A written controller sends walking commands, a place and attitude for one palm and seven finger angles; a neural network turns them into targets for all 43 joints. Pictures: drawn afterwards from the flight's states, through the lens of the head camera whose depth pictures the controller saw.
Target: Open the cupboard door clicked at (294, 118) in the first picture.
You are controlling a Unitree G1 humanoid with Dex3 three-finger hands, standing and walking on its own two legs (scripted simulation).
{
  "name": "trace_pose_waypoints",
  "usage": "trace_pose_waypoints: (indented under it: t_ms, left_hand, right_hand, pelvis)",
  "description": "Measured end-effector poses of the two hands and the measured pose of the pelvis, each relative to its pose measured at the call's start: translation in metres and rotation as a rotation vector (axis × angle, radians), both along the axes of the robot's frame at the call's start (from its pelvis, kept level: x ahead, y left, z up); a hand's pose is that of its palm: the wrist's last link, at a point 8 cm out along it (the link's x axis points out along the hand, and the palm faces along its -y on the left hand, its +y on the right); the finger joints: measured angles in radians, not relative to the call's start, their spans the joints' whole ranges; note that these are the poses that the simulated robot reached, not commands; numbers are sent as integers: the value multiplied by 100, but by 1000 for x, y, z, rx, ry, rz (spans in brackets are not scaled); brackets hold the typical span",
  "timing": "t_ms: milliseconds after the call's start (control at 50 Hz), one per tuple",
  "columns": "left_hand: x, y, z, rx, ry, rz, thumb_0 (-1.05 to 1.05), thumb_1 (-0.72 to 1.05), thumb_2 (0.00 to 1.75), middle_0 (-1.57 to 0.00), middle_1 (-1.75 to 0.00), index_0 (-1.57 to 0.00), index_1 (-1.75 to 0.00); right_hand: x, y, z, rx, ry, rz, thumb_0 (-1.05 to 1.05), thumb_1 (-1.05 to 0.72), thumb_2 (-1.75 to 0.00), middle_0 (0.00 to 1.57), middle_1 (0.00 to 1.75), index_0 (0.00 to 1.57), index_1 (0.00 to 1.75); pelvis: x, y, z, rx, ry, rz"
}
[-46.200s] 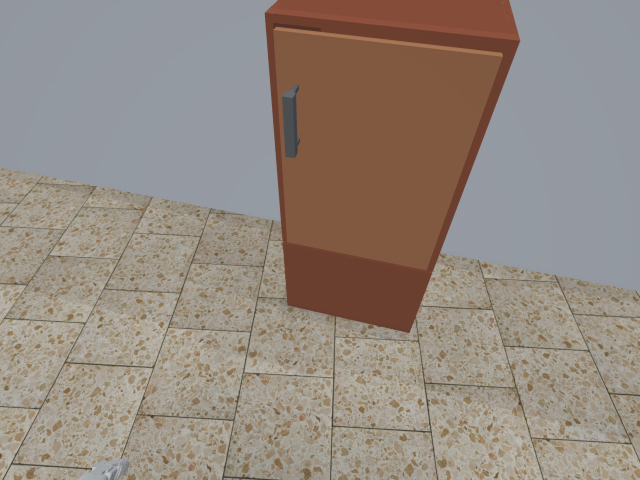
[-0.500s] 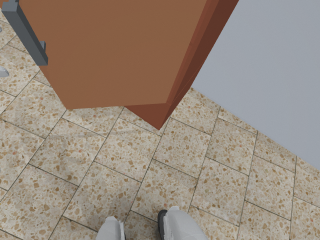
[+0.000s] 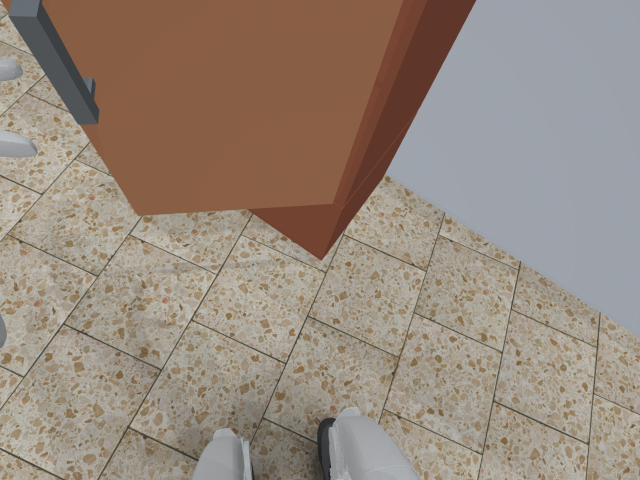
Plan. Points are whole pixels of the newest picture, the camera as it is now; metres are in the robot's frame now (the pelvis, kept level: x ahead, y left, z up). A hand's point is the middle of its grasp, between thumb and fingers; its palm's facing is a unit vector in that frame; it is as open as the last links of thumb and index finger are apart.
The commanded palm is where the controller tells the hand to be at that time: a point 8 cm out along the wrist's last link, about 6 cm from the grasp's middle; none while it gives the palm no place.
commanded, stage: move the hooked fingers beside the handle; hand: left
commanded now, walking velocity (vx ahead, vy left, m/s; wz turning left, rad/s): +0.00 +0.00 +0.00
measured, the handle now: (63, 56) +0.58 +0.23 +0.10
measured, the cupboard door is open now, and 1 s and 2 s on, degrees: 43 43 41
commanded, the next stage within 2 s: slide the fingers in behind the handle in 0.68 s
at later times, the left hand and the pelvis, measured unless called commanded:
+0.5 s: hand out of the picture +0.54 +0.31 +0.10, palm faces +0.01 -1.00 -0.02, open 14.0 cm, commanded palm +0.53 +0.33 +0.09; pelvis +0.00 +0.01 -0.01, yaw -1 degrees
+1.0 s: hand (2, 85) +0.53 +0.28 +0.10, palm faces +0.00 -1.00 -0.01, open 14.0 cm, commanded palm +0.52 +0.30 +0.09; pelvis +0.01 +0.01 +0.00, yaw +0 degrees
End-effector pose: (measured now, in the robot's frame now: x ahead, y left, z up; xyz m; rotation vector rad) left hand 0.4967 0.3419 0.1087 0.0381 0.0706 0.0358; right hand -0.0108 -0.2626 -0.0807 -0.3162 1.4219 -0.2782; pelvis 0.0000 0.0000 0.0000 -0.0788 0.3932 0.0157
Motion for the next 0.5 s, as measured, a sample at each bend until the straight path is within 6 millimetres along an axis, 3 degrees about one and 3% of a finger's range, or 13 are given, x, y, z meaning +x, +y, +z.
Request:
trace_pose_waypoints:
  t_ms: [140, 300, 500]
  left_hand:
    - [6, -1, 2, -38, -30, -14, -1, -50, 30, -30, -120, -30, -120]
    - [14, 7, -12, -21, 10, -5, -1, -50, 30, -31, -120, -30, -120]
    - [18, 19, -8, -23, -17, -28, -1, -50, 30, -30, -120, -30, -120]
  right_hand:
    - [-21, -3, 1, -19, 46, -21, 1, -91, -90, 21, 30, 20, 30]
    - [-39, 1, 3, -41, 81, -40, 1, -91, -90, 21, 30, 20, 30]
    - [-42, 17, 4, -15, 127, -54, 1, -91, -90, 21, 30, 20, 30]
  pelvis:
    - [-6, -2, -3, -3, 13, -1]
    - [-11, 1, -9, -11, 45, -11]
    - [-3, 10, -8, -20, 60, -7]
